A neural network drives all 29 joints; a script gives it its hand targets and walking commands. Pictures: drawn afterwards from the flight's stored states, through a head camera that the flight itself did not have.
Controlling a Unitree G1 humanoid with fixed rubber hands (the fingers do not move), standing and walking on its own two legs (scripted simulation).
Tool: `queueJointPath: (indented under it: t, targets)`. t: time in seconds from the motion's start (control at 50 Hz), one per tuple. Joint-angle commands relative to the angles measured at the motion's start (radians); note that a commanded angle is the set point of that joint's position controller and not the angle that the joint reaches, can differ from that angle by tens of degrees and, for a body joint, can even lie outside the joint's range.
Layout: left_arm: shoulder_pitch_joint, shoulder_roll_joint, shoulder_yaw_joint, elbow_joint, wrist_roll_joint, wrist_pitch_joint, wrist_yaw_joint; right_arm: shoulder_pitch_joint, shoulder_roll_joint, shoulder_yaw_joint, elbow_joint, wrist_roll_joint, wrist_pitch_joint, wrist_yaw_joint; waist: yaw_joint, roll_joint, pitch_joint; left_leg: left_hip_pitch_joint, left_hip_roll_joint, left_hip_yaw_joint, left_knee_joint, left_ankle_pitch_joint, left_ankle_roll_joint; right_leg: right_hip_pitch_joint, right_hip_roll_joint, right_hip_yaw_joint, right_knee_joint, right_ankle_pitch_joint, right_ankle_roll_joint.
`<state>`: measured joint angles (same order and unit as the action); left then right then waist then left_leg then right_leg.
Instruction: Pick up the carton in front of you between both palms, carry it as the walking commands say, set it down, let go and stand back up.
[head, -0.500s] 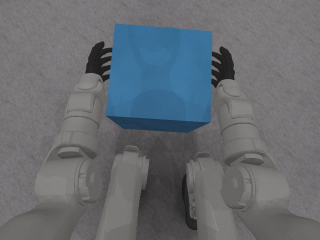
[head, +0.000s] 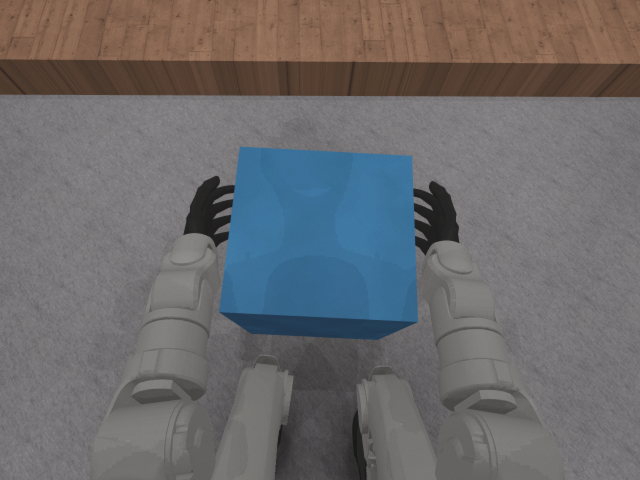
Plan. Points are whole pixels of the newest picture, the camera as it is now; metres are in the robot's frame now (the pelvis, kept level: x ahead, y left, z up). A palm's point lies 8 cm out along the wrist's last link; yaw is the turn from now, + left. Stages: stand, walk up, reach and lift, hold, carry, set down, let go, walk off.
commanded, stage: reach and lift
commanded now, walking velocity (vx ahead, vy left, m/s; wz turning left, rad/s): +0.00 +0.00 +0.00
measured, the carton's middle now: (319, 258) +0.42 +0.03 -0.12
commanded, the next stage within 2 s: hold in 1.88 s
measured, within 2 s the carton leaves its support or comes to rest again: neither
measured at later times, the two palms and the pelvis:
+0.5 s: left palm (163, 209) +0.38 +0.17 +0.11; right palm (519, 219) +0.39 -0.13 +0.12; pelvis +0.05 +0.00 +0.14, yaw +1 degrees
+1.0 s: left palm (103, 168) +0.35 +0.16 +0.22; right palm out of the picture +0.36 -0.14 +0.23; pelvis +0.06 +0.00 +0.20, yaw +1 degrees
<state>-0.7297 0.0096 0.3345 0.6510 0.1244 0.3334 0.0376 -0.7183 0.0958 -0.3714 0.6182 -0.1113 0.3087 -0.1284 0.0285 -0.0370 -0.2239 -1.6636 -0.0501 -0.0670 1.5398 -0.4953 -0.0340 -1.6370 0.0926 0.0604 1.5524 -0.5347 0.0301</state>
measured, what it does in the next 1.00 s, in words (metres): rises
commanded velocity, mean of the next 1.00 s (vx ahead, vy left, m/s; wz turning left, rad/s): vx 0.00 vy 0.00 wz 0.00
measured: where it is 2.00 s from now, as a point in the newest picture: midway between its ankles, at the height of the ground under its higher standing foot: (316, 470)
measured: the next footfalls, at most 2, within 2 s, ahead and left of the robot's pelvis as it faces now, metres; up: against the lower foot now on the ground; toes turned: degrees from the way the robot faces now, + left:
none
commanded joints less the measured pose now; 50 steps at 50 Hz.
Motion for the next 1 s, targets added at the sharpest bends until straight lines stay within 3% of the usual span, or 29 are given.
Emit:
queueJointPath:
  t: [0.0, 0.18, 0.42, 0.6, 0.72, 0.86, 0.98]
  targets:
    - [-0.575, -1.097, -0.568, -0.036, -0.137, -0.017, -0.248, -0.575, 1.075, 0.602, 0.021, 0.114, -0.010, 0.254, 0.012, 0.047, -0.789, 0.635, -0.110, 0.079, -0.231, 0.237, 0.014, 0.448, 0.104, -0.066, -0.256, 0.193, 0.000]
    - [-0.423, -1.116, -0.547, -0.028, -0.088, -0.038, -0.235, -0.423, 1.081, 0.580, 0.045, 0.079, -0.026, 0.276, 0.005, 0.048, -0.642, 0.839, -0.096, 0.035, -0.415, 0.266, 0.026, 0.613, 0.081, -0.028, -0.441, 0.219, -0.010]
    - [-0.230, -1.146, -0.613, -0.091, -0.078, -0.027, -0.232, -0.219, 1.084, 0.632, -0.006, 0.060, -0.011, 0.299, -0.012, 0.048, -0.477, 1.145, -0.071, -0.010, -0.676, 0.386, 0.035, 0.949, 0.046, 0.016, -0.700, 0.356, -0.025]
    - [-0.094, -1.147, -0.656, -0.171, -0.087, 0.046, -0.238, -0.075, 1.083, 0.672, -0.074, 0.060, 0.071, 0.322, -0.019, 0.049, -0.324, 1.374, -0.054, -0.027, -0.880, 0.527, 0.032, 1.216, 0.019, 0.036, -0.907, 0.514, -0.027]
    - [-0.042, -1.148, -0.693, -0.258, -0.104, 0.136, -0.251, -0.022, 1.069, 0.712, -0.170, 0.081, 0.163, 0.341, -0.019, 0.037, -0.209, 1.515, -0.042, -0.026, -1.007, 0.556, 0.032, 1.378, 0.006, 0.039, -1.038, 0.560, -0.020]
    - [-0.029, -1.111, -0.630, -0.279, -0.076, 0.237, -0.264, -0.009, 1.035, 0.652, -0.187, 0.055, 0.264, 0.359, -0.025, 0.029, 0.004, 1.562, -0.034, -0.015, -1.120, 0.399, 0.037, 1.436, -0.008, 0.032, -1.154, 0.420, -0.026]
    - [-0.136, -1.104, -0.548, -0.235, -0.038, 0.244, -0.287, -0.123, 1.041, 0.580, -0.146, 0.027, 0.270, 0.382, -0.016, 0.031, 0.054, 1.554, -0.026, -0.002, -1.131, 0.276, 0.048, 1.420, -0.021, 0.024, -1.170, 0.293, -0.036]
